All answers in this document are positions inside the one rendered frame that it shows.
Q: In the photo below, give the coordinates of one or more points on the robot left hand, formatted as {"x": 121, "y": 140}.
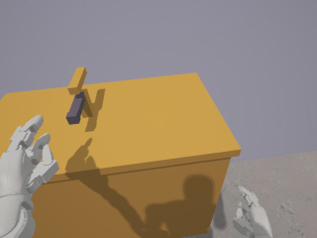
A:
{"x": 21, "y": 169}

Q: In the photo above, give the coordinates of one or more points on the tap lever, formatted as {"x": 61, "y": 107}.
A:
{"x": 73, "y": 116}

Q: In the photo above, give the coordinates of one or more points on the robot right hand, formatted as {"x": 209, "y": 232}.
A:
{"x": 256, "y": 222}

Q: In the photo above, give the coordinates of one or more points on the counter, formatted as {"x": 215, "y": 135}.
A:
{"x": 147, "y": 159}

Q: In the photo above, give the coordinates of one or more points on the left robot forearm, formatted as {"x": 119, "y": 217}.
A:
{"x": 16, "y": 219}

